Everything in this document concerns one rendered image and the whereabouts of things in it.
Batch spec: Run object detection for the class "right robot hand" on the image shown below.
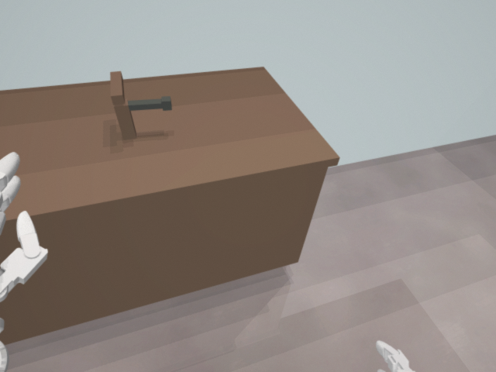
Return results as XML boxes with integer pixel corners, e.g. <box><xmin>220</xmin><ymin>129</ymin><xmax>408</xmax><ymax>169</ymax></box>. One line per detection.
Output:
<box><xmin>376</xmin><ymin>340</ymin><xmax>415</xmax><ymax>372</ymax></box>

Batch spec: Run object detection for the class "counter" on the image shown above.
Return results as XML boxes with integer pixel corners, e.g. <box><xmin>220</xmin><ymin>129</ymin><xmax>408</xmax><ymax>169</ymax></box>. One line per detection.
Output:
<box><xmin>0</xmin><ymin>67</ymin><xmax>340</xmax><ymax>345</ymax></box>

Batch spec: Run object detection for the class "left robot hand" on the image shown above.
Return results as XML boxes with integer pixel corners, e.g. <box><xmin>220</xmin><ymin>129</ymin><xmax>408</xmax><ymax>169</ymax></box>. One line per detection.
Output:
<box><xmin>0</xmin><ymin>152</ymin><xmax>48</xmax><ymax>302</ymax></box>

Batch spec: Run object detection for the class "tap lever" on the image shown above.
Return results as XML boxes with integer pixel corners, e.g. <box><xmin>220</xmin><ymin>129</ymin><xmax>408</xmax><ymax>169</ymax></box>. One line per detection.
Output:
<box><xmin>128</xmin><ymin>96</ymin><xmax>172</xmax><ymax>111</ymax></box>

